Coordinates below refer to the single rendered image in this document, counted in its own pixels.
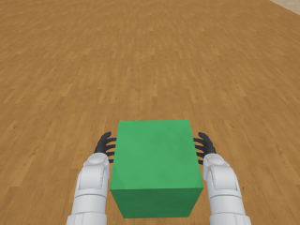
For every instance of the carton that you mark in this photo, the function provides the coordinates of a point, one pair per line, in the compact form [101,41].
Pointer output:
[155,171]

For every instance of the left robot hand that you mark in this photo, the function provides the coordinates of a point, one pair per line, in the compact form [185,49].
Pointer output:
[102,147]

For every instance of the robot left forearm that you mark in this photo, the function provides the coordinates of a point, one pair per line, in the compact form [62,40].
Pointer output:
[91,192]

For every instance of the right robot hand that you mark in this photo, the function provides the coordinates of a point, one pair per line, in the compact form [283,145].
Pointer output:
[207,148]

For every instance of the robot right forearm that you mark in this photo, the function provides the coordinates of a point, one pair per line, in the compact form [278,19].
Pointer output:
[224,193]

